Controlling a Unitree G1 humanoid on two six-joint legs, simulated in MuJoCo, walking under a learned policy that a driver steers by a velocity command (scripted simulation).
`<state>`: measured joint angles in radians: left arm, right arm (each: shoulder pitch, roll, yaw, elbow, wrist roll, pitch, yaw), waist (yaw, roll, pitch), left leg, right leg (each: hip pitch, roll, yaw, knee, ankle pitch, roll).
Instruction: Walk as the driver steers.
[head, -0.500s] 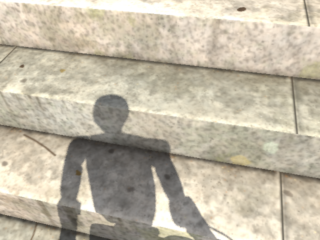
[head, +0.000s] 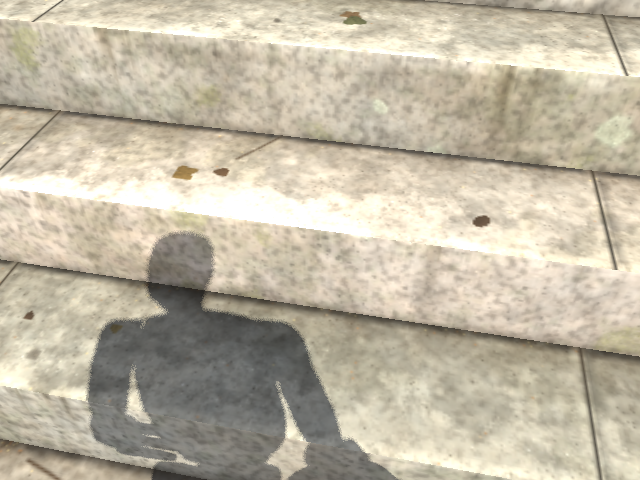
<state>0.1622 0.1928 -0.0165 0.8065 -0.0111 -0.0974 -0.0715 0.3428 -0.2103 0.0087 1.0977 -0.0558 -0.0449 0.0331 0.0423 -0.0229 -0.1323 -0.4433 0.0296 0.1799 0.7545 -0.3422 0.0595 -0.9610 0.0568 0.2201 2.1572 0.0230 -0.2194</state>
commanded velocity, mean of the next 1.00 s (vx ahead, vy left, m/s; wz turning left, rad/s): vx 0.20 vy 0.00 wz -0.38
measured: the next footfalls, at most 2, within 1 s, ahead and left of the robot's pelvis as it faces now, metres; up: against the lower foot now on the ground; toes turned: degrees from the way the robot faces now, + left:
right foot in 0.32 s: +0.30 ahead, -0.14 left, +0.19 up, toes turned -15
left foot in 0.98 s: +0.42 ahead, +0.08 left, +0.36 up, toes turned -13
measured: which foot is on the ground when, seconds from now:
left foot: down 0.00-0.34, up 0.36-0.96, down 0.98-1.00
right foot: up 0.00-0.30, down 0.32-1.00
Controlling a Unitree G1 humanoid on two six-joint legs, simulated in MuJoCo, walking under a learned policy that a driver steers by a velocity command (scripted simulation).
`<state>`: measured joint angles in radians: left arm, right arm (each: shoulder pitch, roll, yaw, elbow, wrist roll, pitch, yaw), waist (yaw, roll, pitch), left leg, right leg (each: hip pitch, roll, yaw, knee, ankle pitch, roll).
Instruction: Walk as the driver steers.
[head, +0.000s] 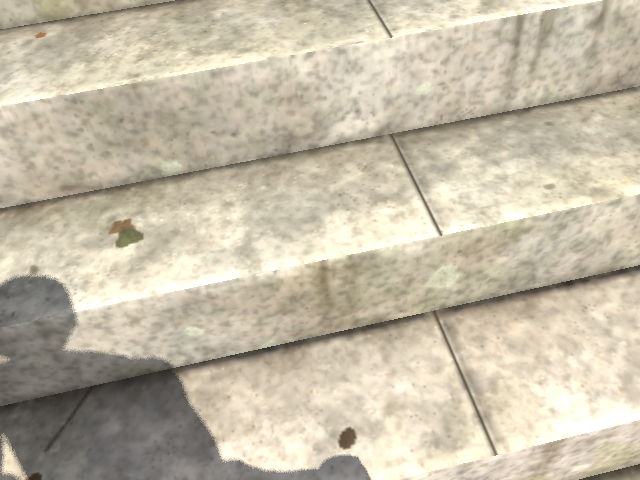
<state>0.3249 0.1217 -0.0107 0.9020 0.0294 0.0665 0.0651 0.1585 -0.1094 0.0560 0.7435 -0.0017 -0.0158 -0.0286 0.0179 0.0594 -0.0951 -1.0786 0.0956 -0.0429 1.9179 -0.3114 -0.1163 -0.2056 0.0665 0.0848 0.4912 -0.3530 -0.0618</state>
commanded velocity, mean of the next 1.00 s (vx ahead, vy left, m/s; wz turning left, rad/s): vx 0.32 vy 0.00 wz -0.02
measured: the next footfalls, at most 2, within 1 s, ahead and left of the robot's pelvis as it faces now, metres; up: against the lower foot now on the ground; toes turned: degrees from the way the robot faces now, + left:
right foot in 0.44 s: +0.19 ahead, -0.04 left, +0.19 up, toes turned +7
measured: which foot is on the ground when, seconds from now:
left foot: down 0.00-0.44, up 0.46-1.00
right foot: down 0.00-0.14, up 0.16-0.42, down 0.44-1.00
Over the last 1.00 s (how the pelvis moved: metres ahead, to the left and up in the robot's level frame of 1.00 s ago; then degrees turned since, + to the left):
0.36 -0.07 0.22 -21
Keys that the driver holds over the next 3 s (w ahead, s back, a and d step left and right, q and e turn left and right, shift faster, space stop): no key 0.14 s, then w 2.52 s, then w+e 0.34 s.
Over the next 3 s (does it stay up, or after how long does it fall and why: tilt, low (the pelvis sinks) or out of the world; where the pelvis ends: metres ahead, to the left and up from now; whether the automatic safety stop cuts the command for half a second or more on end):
stays up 1.27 0.48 0.97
